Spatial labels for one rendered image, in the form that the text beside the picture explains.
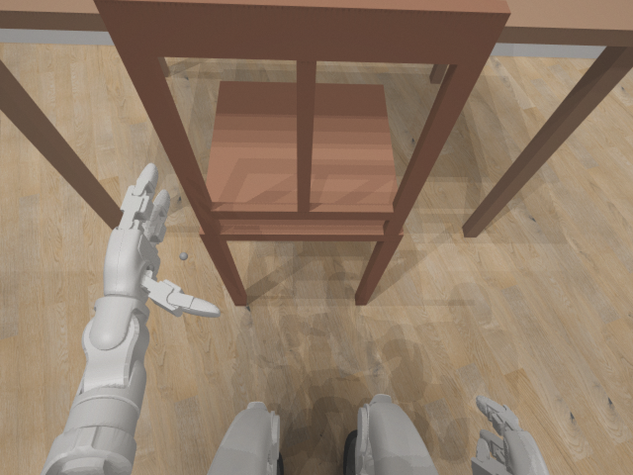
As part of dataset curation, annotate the chair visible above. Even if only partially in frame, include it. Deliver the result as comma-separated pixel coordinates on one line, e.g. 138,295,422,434
93,0,511,306

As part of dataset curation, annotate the left robot thigh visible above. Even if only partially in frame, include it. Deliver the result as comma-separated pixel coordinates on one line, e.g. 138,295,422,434
207,409,280,475

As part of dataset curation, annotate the left robot hand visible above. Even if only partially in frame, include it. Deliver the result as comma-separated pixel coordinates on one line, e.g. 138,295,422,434
103,163,221,318

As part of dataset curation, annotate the right robot thigh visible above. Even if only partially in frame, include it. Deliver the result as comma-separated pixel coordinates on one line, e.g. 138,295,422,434
357,402,439,475

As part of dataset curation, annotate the right robot hand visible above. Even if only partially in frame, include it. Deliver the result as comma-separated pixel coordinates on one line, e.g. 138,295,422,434
471,395,550,475

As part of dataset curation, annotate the left robot forearm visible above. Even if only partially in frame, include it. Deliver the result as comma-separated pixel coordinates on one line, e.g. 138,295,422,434
41,295,150,475

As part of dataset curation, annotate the table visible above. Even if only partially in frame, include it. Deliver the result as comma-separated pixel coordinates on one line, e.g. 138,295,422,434
0,0,633,238

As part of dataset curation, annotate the robot thigh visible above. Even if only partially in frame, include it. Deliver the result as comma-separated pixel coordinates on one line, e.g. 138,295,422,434
357,402,439,475
207,409,280,475

